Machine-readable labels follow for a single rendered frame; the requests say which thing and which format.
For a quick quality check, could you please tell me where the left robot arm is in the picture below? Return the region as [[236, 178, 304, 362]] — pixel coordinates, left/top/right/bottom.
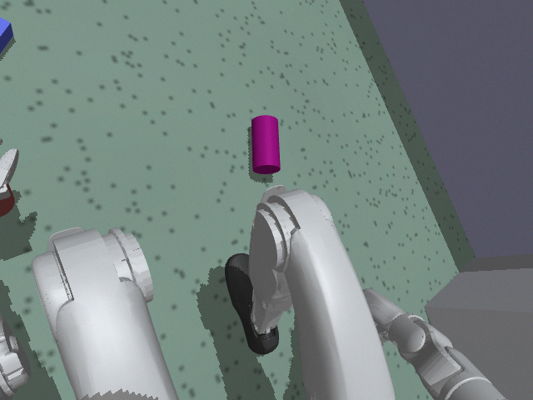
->
[[0, 308, 31, 400]]

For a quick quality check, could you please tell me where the right robot hand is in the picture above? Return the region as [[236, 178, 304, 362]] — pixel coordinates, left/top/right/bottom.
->
[[362, 288, 407, 346]]

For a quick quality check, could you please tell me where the right robot foot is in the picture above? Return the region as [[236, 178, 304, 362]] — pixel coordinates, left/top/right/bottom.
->
[[225, 253, 279, 354]]

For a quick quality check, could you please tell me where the left robot hand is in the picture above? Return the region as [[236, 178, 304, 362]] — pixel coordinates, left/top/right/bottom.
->
[[0, 138, 19, 200]]

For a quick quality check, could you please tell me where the right robot arm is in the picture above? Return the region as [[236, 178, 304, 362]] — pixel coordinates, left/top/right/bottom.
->
[[388, 312, 508, 400]]

